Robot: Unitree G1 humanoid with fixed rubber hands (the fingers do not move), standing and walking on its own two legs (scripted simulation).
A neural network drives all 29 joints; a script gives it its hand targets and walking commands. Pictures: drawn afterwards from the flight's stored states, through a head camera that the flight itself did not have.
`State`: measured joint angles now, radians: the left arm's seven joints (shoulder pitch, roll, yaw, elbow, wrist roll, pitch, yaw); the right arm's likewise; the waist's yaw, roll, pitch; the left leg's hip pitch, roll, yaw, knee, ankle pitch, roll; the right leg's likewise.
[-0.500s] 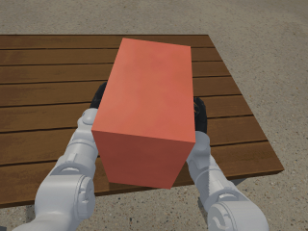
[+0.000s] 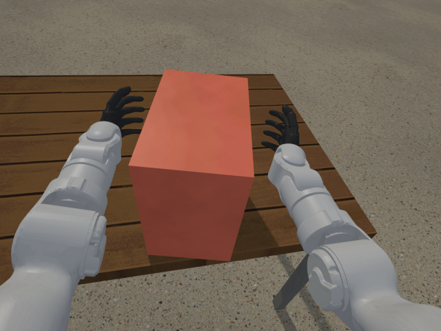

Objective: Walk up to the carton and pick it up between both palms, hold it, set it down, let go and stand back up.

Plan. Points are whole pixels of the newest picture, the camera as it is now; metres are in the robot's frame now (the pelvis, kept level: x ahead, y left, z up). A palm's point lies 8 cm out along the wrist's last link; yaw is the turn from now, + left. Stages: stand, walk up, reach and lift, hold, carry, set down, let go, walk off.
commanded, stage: set down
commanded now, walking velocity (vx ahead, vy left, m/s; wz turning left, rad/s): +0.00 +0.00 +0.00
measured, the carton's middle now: (197, 166) +0.46 -0.02 +0.06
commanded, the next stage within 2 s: none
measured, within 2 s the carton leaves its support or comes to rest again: neither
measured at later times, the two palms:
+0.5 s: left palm (108, 82) +0.49 +0.13 +0.23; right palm (298, 109) +0.41 -0.17 +0.23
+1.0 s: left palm (90, 127) +0.45 +0.16 +0.18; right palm (303, 148) +0.36 -0.18 +0.18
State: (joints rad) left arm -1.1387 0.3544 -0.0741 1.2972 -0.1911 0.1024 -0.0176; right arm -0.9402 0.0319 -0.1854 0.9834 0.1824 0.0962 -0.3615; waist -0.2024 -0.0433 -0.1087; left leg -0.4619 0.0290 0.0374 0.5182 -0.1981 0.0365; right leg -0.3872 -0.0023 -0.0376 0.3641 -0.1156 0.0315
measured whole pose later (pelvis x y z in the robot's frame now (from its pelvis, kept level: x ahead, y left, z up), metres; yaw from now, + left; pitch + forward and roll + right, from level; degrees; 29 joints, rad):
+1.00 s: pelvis -0.01 -0.01 +0.01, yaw -1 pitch -1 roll -2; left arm -0.91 0.50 0.00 0.70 -0.21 0.54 -0.12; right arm -0.73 0.04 -0.07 0.35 0.34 0.48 -0.51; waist -0.17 -0.07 0.05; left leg -0.24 0.04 0.05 0.43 -0.17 0.02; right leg -0.18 0.01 -0.03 0.29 -0.09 0.01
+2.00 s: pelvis +0.01 -0.01 +0.01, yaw -2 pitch -6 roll -1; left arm -0.21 0.47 0.03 0.06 -0.25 0.47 -0.19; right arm -0.02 0.05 0.05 -0.20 0.24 0.47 -0.49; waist -0.02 -0.05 0.12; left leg -0.10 0.04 0.07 0.42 -0.21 0.01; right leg -0.07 0.01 -0.01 0.33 -0.14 0.01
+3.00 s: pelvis +0.04 -0.01 +0.01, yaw -1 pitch -7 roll -2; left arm 0.34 0.44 0.01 -0.04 -0.21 0.06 -0.17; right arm 0.48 0.06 0.10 -0.10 0.09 -0.02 -0.33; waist 0.04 -0.02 0.15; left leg -0.06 0.04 0.05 0.47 -0.28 0.02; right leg 0.00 0.01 -0.02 0.33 -0.20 0.02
